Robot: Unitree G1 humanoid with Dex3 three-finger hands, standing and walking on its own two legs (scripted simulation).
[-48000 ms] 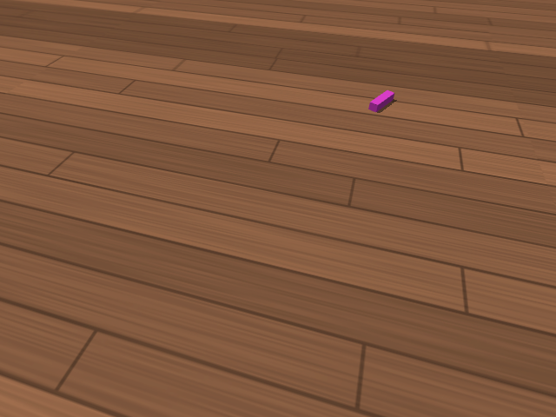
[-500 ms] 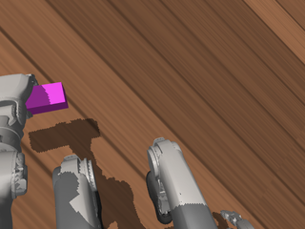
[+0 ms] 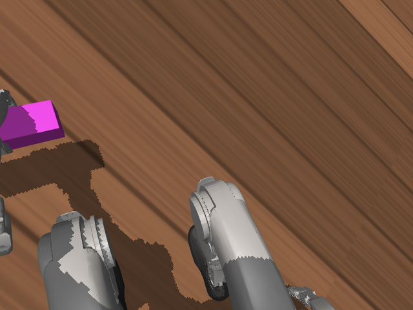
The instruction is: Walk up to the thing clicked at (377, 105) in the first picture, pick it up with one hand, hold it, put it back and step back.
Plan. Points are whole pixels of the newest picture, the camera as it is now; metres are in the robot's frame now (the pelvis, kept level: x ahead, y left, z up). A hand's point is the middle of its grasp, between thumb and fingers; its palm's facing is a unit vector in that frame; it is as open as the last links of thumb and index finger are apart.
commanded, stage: lower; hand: left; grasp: from above
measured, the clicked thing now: out of the picture +0.50 +0.30 -0.20
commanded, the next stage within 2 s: rest in 0.38 s
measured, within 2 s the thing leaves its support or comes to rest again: rests again in 1.48 s
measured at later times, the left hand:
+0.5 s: hand (7, 137) +0.50 +0.29 -0.23, palm faces -0.45 -0.08 -0.89, open 9.2 cm
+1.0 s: hand (17, 140) +0.50 +0.28 -0.26, palm faces -0.45 -0.09 -0.89, open 9.2 cm
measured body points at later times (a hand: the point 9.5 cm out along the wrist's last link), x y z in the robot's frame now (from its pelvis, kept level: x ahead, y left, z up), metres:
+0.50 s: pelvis +0.00 +0.00 -0.03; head +0.28 +0.09 +0.32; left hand +0.52 +0.29 -0.18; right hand +0.03 -0.26 -0.11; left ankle +0.08 +0.14 -0.31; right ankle +0.10 -0.12 -0.31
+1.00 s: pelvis +0.00 +0.01 -0.03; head +0.29 +0.09 +0.30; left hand +0.52 +0.28 -0.21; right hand +0.02 -0.26 -0.10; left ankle +0.08 +0.14 -0.31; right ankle +0.10 -0.12 -0.31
